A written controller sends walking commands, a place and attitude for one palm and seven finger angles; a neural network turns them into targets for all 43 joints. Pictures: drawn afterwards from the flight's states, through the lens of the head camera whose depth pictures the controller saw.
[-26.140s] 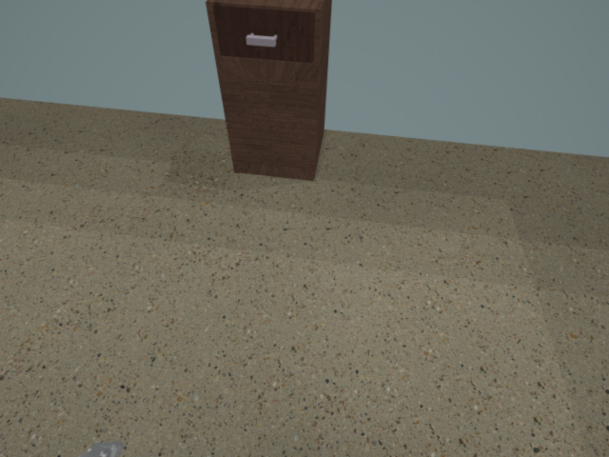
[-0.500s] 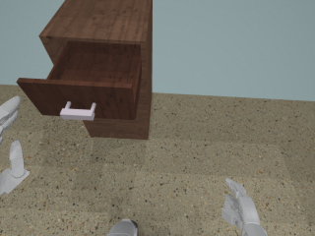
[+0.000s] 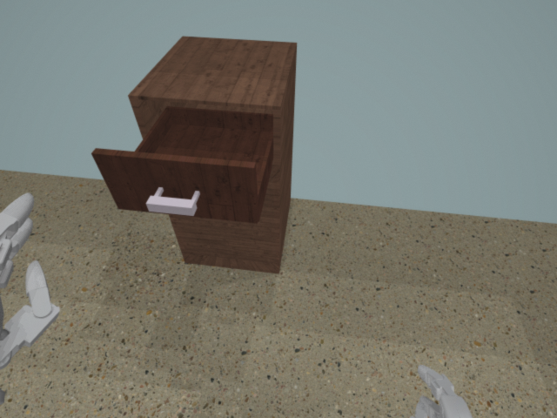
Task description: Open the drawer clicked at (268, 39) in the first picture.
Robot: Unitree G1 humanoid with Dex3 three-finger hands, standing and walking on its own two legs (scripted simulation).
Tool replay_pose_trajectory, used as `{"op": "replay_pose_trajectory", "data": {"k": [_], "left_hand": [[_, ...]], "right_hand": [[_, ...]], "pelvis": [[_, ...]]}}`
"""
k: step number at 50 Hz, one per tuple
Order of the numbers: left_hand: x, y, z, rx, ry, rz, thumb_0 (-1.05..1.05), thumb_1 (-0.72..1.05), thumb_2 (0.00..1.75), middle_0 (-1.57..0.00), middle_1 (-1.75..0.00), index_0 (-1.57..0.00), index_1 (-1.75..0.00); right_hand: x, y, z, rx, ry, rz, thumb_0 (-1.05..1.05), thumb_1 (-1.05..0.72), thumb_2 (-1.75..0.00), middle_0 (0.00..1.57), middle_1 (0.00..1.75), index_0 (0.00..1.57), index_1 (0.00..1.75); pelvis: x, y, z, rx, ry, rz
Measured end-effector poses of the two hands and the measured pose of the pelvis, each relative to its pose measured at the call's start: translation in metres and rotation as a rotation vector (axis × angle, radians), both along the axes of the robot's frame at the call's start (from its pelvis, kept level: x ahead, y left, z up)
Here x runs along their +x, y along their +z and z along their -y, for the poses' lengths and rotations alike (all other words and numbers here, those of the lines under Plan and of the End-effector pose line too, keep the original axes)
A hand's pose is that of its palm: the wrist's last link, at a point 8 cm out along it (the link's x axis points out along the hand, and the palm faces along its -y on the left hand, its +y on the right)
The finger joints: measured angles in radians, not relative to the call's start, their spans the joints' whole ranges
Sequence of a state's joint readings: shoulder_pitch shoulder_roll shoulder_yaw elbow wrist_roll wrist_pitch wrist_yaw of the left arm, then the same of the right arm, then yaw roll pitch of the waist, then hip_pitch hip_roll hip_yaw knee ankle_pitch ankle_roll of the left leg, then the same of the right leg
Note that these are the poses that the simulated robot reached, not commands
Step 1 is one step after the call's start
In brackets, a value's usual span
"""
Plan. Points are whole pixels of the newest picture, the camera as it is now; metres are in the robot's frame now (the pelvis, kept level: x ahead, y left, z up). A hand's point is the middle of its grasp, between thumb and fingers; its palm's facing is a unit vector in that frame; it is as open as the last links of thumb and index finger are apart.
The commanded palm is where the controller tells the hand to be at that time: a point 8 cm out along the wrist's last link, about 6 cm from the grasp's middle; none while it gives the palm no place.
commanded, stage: stop stepping back and stand still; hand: left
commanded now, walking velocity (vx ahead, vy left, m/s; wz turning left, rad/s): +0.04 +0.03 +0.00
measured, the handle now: (175, 199) +0.58 +0.27 -0.07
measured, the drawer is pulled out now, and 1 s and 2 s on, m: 0.25 0.25 0.25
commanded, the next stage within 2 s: let the arm hang, fingers relaxed in 0.06 s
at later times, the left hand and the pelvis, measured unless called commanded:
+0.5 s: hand out of the picture +0.02 +0.18 -0.17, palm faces +0.11 -0.98 -0.19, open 6.9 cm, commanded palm none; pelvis -0.01 -0.01 +0.00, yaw +3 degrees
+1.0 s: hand out of the picture -0.01 +0.17 -0.17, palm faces +0.06 -0.98 -0.18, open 7.3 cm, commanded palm none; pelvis +0.00 +0.01 +0.01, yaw +1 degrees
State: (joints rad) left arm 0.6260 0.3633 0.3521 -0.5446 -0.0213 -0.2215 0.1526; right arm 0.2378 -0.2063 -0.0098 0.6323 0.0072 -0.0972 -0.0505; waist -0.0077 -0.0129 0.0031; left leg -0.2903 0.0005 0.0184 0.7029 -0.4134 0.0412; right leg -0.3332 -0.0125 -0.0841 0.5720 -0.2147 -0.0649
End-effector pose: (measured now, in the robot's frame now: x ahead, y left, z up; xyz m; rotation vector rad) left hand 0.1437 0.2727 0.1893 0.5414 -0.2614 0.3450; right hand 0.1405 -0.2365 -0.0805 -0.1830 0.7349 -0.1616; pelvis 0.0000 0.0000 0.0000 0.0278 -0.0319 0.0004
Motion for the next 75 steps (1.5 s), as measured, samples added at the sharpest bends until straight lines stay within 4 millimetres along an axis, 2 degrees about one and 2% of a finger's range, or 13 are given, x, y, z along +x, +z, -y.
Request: {"op": "replay_pose_trajectory", "data": {"k": [9,11,13,15,19,21,22,29,32,35,40,50,75], "left_hand": [[0.004,-0.013,0.003,0.000,0.000,-0.025,0.01,0.89,0.90,-0.21,-0.30,-0.21,-0.30],[0.017,-0.055,-0.002,-0.048,0.013,-0.186,0.01,0.89,0.90,-0.21,-0.30,-0.21,-0.30],[0.024,-0.116,-0.007,-0.169,0.063,-0.413,0.00,0.90,0.90,-0.21,-0.30,-0.21,-0.30],[0.016,-0.183,-0.004,-0.300,0.119,-0.652,0.00,0.90,0.90,-0.20,-0.30,-0.20,-0.30],[-0.040,-0.290,0.029,-0.503,0.157,-1.098,0.01,0.91,0.90,-0.20,-0.30,-0.20,-0.30],[-0.078,-0.321,0.051,-0.579,0.157,-1.293,0.01,0.91,0.90,-0.20,-0.30,-0.20,-0.30],[-0.093,-0.327,0.052,-0.620,0.206,-1.328,0.00,0.94,0.90,-0.20,-0.30,-0.20,-0.30],[-0.178,-0.327,0.041,-0.637,0.341,-1.561,-0.02,0.99,0.90,-0.21,-0.30,-0.21,-0.30],[-0.201,-0.322,0.040,-0.633,0.378,-1.635,-0.01,0.96,0.90,-0.21,-0.30,-0.21,-0.30],[-0.212,-0.318,0.041,-0.631,0.396,-1.674,0.00,0.94,0.90,-0.20,-0.30,-0.20,-0.30],[-0.207,-0.318,0.044,-0.634,0.384,-1.670,0.01,0.92,0.90,-0.20,-0.30,-0.20,-0.30],[-0.164,-0.324,0.053,-0.628,0.294,-1.585,0.01,0.92,0.90,-0.20,-0.30,-0.20,-0.30],[-0.161,-0.325,0.052,-0.642,0.296,-1.623,0.01,0.91,0.90,-0.20,-0.30,-0.20,-0.30]], "right_hand": [[0.013,0.003,-0.017,0.031,0.067,0.058,0.01,-0.91,-0.89,0.21,0.30,0.20,0.30],[0.015,-0.013,-0.014,0.053,0.094,0.003,0.01,-0.90,-0.89,0.21,0.30,0.20,0.30],[0.010,-0.029,-0.012,0.057,0.104,-0.089,0.01,-0.91,-0.89,0.21,0.30,0.20,0.30],[-0.002,-0.039,-0.009,0.048,0.104,-0.173,0.01,-0.91,-0.89,0.21,0.30,0.20,0.30],[-0.039,-0.045,-0.002,0.018,0.049,-0.298,0.01,-0.91,-0.89,0.21,0.30,0.20,0.30],[-0.064,-0.045,0.000,0.001,0.021,-0.373,0.01,-0.91,-0.89,0.20,0.30,0.20,0.30],[-0.078,-0.045,0.001,-0.007,0.012,-0.416,0.01,-0.91,-0.89,0.20,0.30,0.20,0.30],[-0.154,-0.046,-0.002,0.001,-0.038,-0.685,0.01,-0.91,-0.89,0.20,0.29,0.20,0.30],[-0.174,-0.048,-0.009,0.025,-0.060,-0.739,0.01,-0.91,-0.89,0.20,0.29,0.20,0.30],[-0.187,-0.051,-0.020,0.054,-0.070,-0.772,0.01,-0.91,-0.89,0.20,0.29,0.20,0.30],[-0.197,-0.056,-0.042,0.107,-0.073,-0.789,0.01,-0.91,-0.89,0.20,0.29,0.20,0.30],[-0.188,-0.061,-0.070,0.164,-0.086,-0.738,0.00,-0.91,-0.89,0.20,0.29,0.20,0.30],[-0.170,-0.057,-0.057,0.116,-0.104,-0.735,0.00,-0.91,-0.89,0.20,0.29,0.20,0.30]], "pelvis": [[0.002,-0.003,0.006,0.000,0.020,-0.001],[0.001,-0.006,0.006,-0.010,0.040,-0.007],[0.000,-0.008,0.005,-0.015,0.065,-0.008],[-0.002,-0.009,0.005,-0.014,0.076,-0.002],[-0.007,-0.010,0.003,-0.015,0.062,0.019],[-0.007,-0.007,0.003,-0.018,0.049,0.021],[-0.008,-0.005,0.003,-0.022,0.049,0.017],[-0.006,0.006,0.004,-0.034,0.045,0.001],[-0.005,0.009,0.001,-0.036,0.041,0.001],[-0.005,0.010,-0.003,-0.035,0.035,0.000],[-0.005,0.011,-0.008,-0.032,0.029,0.001],[-0.004,0.011,-0.014,-0.027,0.015,0.001],[0.009,0.012,-0.019,-0.027,0.008,0.000]]}}
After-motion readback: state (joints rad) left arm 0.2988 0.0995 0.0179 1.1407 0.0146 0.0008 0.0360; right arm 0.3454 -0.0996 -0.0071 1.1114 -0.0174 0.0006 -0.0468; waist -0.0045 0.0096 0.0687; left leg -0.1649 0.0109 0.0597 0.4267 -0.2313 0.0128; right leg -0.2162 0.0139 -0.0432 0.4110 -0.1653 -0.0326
